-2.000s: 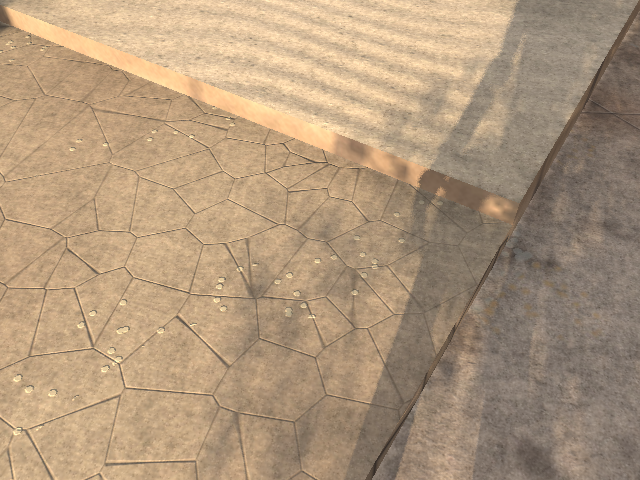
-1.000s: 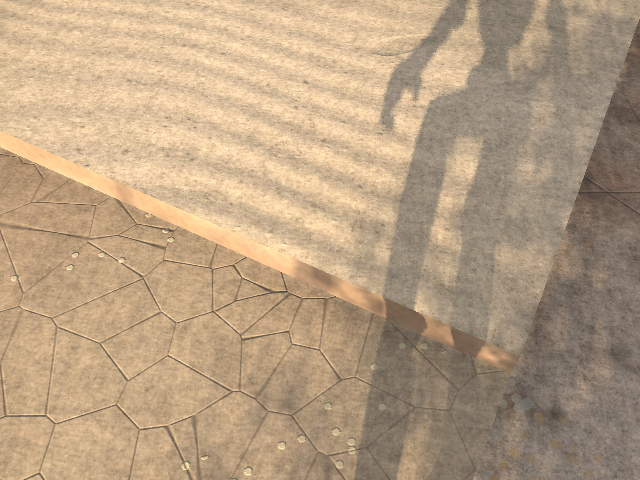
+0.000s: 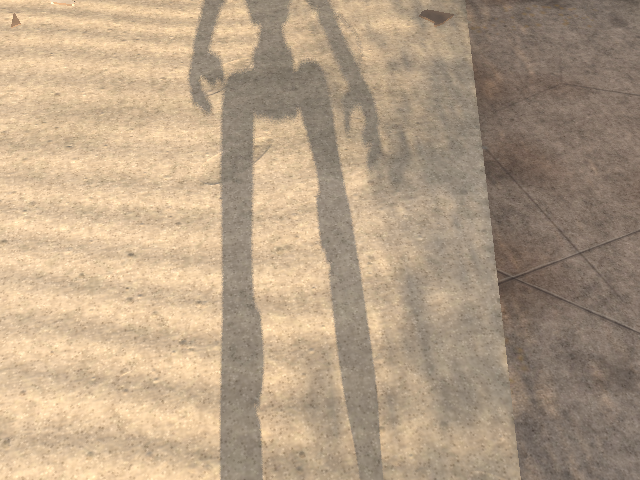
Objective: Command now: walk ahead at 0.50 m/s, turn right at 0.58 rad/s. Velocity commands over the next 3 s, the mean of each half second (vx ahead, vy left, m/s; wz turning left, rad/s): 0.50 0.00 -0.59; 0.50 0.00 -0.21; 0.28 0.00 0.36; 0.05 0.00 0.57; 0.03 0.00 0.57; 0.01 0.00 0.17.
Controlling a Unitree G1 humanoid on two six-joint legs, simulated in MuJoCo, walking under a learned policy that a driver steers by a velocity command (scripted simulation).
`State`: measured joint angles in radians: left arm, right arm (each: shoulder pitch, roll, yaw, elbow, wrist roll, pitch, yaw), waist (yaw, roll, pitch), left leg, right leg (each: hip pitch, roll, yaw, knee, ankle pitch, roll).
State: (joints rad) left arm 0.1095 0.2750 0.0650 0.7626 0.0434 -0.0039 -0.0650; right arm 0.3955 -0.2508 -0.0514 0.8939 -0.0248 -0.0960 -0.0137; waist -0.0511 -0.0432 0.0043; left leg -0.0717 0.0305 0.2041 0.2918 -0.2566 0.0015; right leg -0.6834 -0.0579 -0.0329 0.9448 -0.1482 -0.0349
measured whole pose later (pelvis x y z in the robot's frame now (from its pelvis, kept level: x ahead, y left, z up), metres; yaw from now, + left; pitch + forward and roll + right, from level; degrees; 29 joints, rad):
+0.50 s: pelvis +0.25 -0.06 +0.00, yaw -19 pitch +4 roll +1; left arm 0.49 0.23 0.03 0.89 0.01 -0.05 0.01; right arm 0.02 -0.16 0.04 0.54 -0.05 0.00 0.01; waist 0.05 0.02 0.01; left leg -1.05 0.08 0.08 1.39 -0.32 0.02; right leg -0.04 0.10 0.14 0.27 -0.29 -0.09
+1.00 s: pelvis +0.51 -0.12 +0.08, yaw -23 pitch +1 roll +0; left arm 0.09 0.22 0.02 0.69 -0.02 -0.05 -0.02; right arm 0.42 -0.22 -0.03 0.84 0.01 -0.10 0.00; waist -0.09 -0.04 -0.01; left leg -0.06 -0.05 0.10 0.27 -0.23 0.07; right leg -0.65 -0.08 0.03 0.74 -0.01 0.00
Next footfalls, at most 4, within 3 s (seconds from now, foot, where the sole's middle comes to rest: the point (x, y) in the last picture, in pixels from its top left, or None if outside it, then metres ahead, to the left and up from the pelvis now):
0.16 right None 0.17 -0.10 -0.78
0.60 left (331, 447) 0.52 -0.03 -0.70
1.14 right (463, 369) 0.68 -0.33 -0.70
1.64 left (346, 325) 0.80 -0.09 -0.70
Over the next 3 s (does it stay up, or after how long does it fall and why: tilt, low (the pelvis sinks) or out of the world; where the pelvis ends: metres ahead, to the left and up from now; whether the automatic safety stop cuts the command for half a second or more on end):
stays up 0.68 -0.15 0.07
